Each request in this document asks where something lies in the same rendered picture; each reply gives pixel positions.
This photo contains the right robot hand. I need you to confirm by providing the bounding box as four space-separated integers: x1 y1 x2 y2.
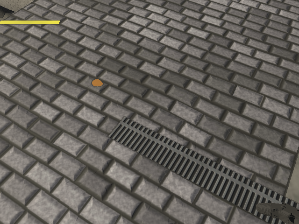
256 203 299 224

